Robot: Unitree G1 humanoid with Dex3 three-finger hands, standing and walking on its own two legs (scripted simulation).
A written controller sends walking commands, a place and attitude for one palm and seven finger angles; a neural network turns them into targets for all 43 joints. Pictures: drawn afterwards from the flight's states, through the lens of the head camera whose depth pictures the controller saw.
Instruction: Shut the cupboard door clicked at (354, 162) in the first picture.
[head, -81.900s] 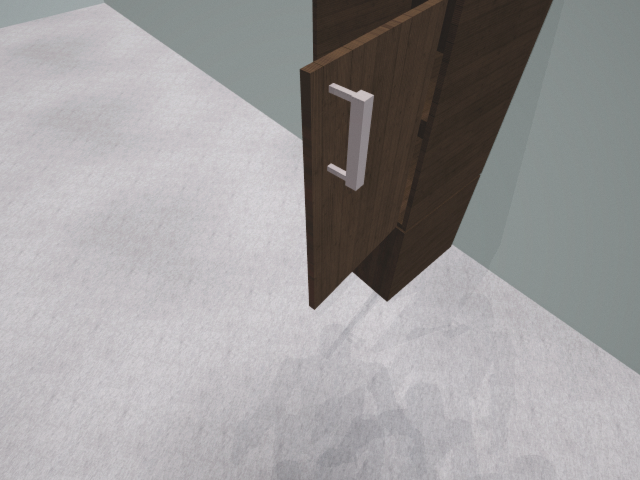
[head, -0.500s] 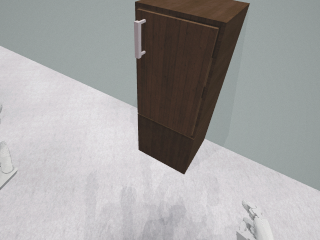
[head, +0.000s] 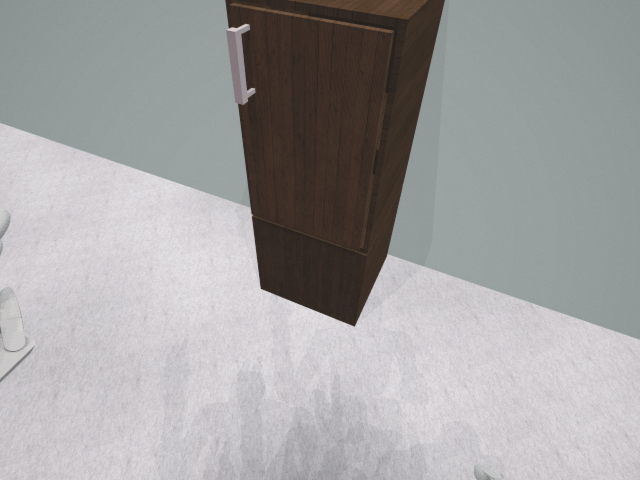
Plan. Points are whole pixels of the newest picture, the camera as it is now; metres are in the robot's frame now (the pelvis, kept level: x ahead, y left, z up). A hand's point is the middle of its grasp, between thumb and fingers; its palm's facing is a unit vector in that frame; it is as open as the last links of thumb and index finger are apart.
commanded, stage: stop stepping back and stand still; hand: left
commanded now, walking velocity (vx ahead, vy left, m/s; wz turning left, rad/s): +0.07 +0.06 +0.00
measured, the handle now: (243, 64) +0.92 +0.21 +0.14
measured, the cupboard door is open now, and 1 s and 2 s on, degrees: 0 0 0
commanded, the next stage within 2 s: let the arm hang, fingers relaxed in 0.06 s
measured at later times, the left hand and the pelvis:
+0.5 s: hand out of the picture +0.05 +0.21 -0.17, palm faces +0.11 -0.98 -0.17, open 6.9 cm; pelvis +0.01 +0.03 -0.01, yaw +6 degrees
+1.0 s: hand out of the picture +0.00 +0.23 -0.16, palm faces +0.09 -0.97 -0.23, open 7.3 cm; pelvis +0.02 +0.04 +0.01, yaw +4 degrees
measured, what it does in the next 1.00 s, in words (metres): steps on the spot: left foot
